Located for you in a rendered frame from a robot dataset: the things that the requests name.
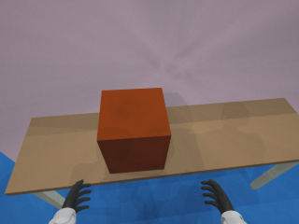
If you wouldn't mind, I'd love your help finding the left robot forearm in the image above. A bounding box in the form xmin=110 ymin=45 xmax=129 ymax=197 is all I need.
xmin=49 ymin=207 xmax=77 ymax=224

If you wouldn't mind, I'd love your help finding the carton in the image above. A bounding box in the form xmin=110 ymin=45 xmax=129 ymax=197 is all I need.
xmin=96 ymin=88 xmax=172 ymax=174

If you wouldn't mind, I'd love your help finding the robot right hand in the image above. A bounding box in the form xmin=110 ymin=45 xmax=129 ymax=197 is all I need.
xmin=201 ymin=179 xmax=234 ymax=215

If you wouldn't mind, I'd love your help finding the table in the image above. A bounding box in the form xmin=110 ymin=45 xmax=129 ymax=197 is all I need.
xmin=5 ymin=98 xmax=299 ymax=210

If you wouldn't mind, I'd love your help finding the right robot forearm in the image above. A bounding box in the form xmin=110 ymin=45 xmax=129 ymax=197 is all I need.
xmin=221 ymin=210 xmax=247 ymax=224

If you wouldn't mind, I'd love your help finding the robot left hand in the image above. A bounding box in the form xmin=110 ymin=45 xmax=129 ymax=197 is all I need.
xmin=62 ymin=179 xmax=92 ymax=213

